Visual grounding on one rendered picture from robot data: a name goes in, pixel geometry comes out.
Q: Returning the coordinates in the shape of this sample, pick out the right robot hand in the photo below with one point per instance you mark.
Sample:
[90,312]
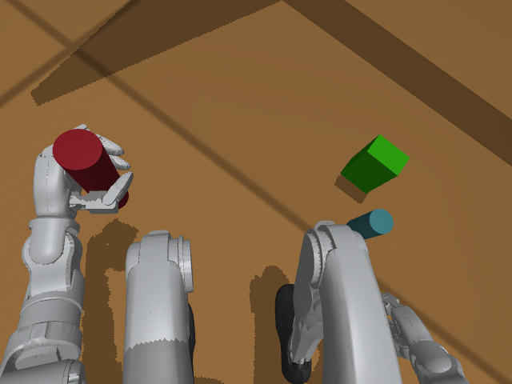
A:
[406,327]

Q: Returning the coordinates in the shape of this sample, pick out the right robot foot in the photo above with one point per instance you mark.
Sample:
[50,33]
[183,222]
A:
[284,318]

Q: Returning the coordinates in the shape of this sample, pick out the left robot arm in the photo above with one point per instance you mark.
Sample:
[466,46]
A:
[47,344]

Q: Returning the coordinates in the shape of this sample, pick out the right robot arm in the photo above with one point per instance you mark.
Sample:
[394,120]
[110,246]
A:
[434,365]

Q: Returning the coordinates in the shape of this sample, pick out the left robot hand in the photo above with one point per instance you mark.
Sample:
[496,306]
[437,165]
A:
[56,193]

